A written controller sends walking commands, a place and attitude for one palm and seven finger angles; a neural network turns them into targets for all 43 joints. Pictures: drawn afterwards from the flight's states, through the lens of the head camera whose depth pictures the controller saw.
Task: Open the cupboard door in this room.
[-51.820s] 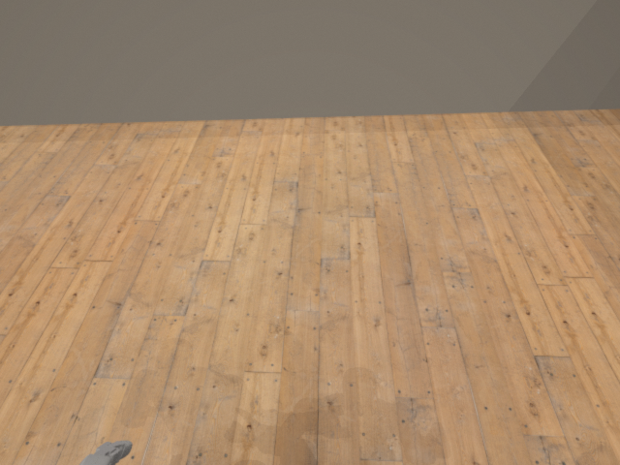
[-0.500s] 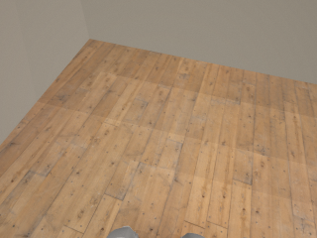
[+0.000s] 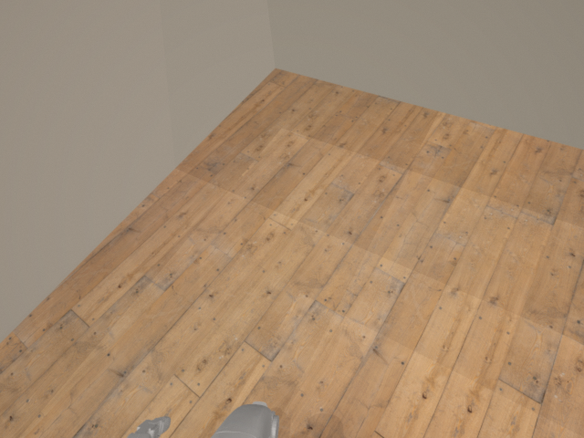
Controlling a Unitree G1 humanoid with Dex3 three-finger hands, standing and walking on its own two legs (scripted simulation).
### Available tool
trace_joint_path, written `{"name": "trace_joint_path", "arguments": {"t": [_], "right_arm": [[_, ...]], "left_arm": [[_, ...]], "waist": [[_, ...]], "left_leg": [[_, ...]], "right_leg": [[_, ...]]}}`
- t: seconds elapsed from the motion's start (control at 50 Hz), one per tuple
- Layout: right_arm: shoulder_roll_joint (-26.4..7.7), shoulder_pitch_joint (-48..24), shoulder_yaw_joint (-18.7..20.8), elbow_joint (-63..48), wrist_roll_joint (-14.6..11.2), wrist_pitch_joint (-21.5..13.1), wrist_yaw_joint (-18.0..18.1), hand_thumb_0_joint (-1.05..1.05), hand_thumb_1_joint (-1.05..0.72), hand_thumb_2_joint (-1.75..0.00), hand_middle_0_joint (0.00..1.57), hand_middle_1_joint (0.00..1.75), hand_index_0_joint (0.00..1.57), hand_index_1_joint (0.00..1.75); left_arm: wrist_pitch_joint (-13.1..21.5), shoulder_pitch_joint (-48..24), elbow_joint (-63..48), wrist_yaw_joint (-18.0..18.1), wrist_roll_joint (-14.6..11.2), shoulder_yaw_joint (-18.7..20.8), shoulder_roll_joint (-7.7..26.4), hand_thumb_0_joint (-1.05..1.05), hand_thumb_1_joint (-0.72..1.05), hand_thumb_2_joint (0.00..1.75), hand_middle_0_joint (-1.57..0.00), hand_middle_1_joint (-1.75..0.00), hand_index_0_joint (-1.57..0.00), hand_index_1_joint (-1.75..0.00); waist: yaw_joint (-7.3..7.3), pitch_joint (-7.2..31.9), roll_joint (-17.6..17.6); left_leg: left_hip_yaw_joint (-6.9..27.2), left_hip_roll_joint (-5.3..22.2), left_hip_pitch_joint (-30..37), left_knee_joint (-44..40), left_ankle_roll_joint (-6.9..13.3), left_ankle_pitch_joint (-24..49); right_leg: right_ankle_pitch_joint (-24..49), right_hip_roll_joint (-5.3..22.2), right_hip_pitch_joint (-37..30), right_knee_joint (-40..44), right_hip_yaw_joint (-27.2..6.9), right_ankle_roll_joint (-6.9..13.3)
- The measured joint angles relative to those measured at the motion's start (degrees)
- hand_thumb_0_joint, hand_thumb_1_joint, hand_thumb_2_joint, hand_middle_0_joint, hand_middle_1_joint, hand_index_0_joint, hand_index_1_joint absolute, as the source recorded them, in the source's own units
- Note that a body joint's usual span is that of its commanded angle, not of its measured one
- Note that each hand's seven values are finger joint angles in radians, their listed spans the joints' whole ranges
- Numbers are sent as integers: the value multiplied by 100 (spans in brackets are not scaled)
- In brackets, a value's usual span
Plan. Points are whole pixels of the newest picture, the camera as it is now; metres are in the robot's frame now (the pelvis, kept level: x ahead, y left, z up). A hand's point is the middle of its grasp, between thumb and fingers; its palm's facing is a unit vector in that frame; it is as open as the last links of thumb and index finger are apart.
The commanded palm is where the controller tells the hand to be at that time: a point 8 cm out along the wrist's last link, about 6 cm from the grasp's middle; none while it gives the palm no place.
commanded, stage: turn to face it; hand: left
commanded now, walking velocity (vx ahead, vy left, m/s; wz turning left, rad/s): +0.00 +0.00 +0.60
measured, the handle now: out of the picture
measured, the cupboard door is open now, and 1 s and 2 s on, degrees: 45 45 45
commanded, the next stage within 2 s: none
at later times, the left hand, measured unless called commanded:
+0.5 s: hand out of the picture -0.03 +0.24 -0.18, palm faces +0.36 -0.90 -0.25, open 7.3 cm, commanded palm none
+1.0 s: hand out of the picture +0.05 +0.18 -0.14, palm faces +0.52 -0.81 -0.28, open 7.3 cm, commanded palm none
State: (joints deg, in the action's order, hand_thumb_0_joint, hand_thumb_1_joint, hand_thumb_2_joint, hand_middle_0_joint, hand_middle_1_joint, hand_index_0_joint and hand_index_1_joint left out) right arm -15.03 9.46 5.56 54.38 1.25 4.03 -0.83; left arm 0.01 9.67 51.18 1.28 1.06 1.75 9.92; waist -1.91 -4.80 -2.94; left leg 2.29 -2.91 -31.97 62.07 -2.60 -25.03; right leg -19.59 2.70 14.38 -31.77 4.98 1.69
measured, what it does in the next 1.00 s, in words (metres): steps on the spot, turning left: left foot, then right foot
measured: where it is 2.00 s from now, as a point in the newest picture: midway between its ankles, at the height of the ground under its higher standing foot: outside the picture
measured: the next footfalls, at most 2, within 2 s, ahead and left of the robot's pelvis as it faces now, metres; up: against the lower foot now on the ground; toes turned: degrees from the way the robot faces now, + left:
left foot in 0.38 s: +0.02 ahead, +0.12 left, +0.00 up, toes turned +22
right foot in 0.84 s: +0.12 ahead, -0.10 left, +0.00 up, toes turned +27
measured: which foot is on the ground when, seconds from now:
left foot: up 0.00-0.36, down 0.38-0.84, up 0.86-1.00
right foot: down 0.00-0.38, up 0.40-0.82, down 0.84-1.00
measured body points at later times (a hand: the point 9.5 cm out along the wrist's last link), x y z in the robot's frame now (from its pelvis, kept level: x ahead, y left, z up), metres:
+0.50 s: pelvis +0.01 +0.02 -0.01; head +0.05 +0.05 +0.44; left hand -0.04 +0.28 -0.16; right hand +0.22 -0.18 -0.13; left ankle -0.02 +0.10 -0.74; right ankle +0.01 -0.13 -0.66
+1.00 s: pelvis +0.05 -0.03 +0.01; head +0.12 -0.04 +0.45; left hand +0.02 +0.22 -0.12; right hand +0.23 -0.23 -0.17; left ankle -0.07 +0.07 -0.63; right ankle +0.08 -0.12 -0.74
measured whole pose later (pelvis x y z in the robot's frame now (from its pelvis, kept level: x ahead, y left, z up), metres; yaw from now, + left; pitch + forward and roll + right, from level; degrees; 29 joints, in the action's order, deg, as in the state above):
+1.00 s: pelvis +0.05 -0.03 +0.01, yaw +36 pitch +1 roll +3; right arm -14.8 11.6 5.3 55.9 1.0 4.6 -1.0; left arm 0.0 8.2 50.0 1.3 0.8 1.2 8.8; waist -3.5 -5.7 -2.3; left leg 0.8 -1.1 -30.3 68.8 -3.6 -23.6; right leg -18.4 4.3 12.7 -29.8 7.2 2.1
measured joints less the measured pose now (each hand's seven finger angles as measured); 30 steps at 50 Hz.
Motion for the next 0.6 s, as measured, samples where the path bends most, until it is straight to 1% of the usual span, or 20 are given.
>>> {"name": "trace_joint_path", "arguments": {"t": [0.04,0.1,0.2,0.3,0.34,0.36,0.38,0.4,0.42,0.44,0.46,0.5,0.54,0.6], "right_arm": [[-21,-38,-3,10,-9,21,-28,1,-91,-90,20,30,20,30],[-22,-112,-32,25,-21,57,-49,1,-91,-90,19,30,19,30],[-31,-347,-91,44,-29,106,-58,1,-91,-90,19,30,19,30],[37,-659,-165,-81,-50,62,-82,1,-91,-90,19,30,19,30],[84,-743,-197,-184,-49,-4,-89,1,-91,-90,19,30,19,30],[91,-759,-217,-253,-41,-58,-99,1,-91,-90,19,30,19,30],[94,-765,-218,-317,-23,-136,-102,1,-91,-90,19,30,19,30],[125,-767,-218,-359,-25,-203,-87,0,-91,-90,19,30,19,30],[148,-746,-240,-382,-30,-240,-74,0,-91,-90,19,30,19,30],[168,-700,-266,-386,-29,-256,-56,0,-91,-90,19,30,19,30],[185,-635,-281,-384,-22,-257,-28,0,-91,-90,20,30,20,30],[206,-505,-300,-350,-10,-239,27,0,-91,-90,20,30,20,30],[225,-385,-316,-288,-9,-239,59,0,-91,-90,20,30,20,30],[265,-197,-328,-208,-13,-248,66,0,-90,-90,20,30,20,30]], "left_arm": [[6,109,30,9,-12,-15,-34,0,91,90,-20,-30,-20,-30],[41,249,50,25,-12,-15,-59,0,91,90,-20,-30,-20,-30],[70,453,78,12,18,11,21,0,92,90,-20,-30,-20,-30],[27,642,172,-16,59,63,174,0,92,90,-20,-30,-20,-30],[4,715,228,-35,53,99,266,0,91,90,-20,-30,-20,-30],[-11,771,252,-51,35,115,309,0,91,90,-20,-30,-20,-30],[-51,793,282,-75,7,134,352,0,91,90,-20,-30,-20,-30],[-133,726,329,-82,-10,148,410,0,91,90,-20,-30,-20,-30],[-225,649,348,-73,-15,160,454,0,91,90,-20,-30,-20,-30],[-293,577,354,-58,-9,176,479,1,91,90,-20,-30,-20,-30],[-333,497,356,-52,0,194,486,1,91,90,-20,-30,-20,-30],[-358,326,317,-77,17,217,475,1,91,90,-20,-30,-20,-30],[-326,169,236,-112,29,225,456,1,91,90,-20,-30,-20,-30],[-266,-11,96,-122,29,218,426,1,91,90,-20,-30,-20,-30]], "waist": [[-25,-24,88],[-6,-72,229],[131,-174,326],[291,-246,438],[322,-236,522],[319,-201,548],[293,-161,557],[290,-186,623],[320,-205,662],[338,-194,670],[339,-164,651],[338,-109,591],[326,-73,535],[276,-30,452]], "left_leg": [[-143,133,-50,457,-85,160],[-258,307,95,326,-158,225],[-425,447,479,-539,-155,97],[-746,410,932,-1558,-11,11],[-895,326,1203,-2133,79,221],[-962,288,1401,-2547,151,598],[-933,261,1434,-2682,331,961],[-902,193,1362,-2513,466,870],[-871,155,1345,-2402,551,690],[-826,137,1368,-2397,592,564],[-762,127,1405,-2467,605,522],[-636,110,1498,-2722,557,639],[-521,83,1589,-3002,567,811],[-340,72,1669,-3305,575,996]], "right_leg": [[52,95,-159,174,147,7],[61,217,-329,319,377,25],[-72,358,-468,252,792,20],[-332,518,-455,-105,1164,-75],[-498,629,-384,-383,1286,-150],[-610,700,-282,-656,1327,-198],[-680,761,-66,-1131,1237,-283],[-898,771,206,-1755,911,-376],[-1121,698,477,-2349,551,-434],[-1190,617,706,-2789,289,-483],[-1125,552,901,-3090,102,-530],[-777,476,1227,-3422,-187,-600],[-419,443,1459,-3505,-394,-651],[-154,390,1602,-3294,-545,-709]]}}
